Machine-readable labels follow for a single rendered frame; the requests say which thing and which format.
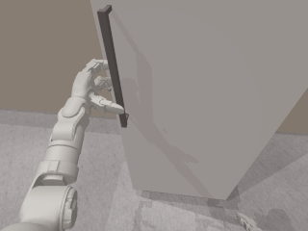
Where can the fridge door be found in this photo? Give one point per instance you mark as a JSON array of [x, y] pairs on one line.
[[205, 84]]

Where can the robot right hand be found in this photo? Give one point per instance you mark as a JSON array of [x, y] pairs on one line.
[[247, 222]]

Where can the handle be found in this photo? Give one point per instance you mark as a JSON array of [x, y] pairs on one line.
[[106, 32]]

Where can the robot left upper arm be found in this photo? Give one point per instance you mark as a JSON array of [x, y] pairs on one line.
[[48, 208]]

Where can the robot left hand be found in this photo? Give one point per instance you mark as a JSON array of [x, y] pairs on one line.
[[84, 87]]

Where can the left robot forearm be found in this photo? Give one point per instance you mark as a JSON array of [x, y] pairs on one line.
[[60, 163]]

